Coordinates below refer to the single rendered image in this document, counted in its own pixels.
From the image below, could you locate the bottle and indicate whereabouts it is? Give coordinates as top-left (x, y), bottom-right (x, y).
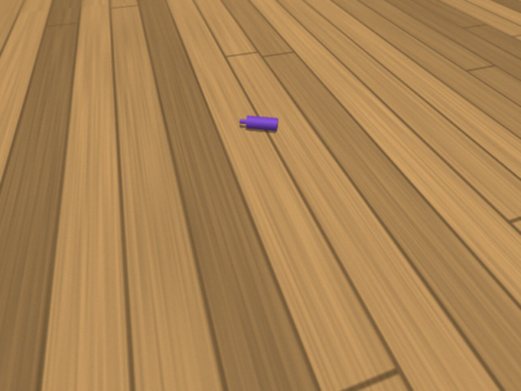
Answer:
top-left (239, 116), bottom-right (278, 131)

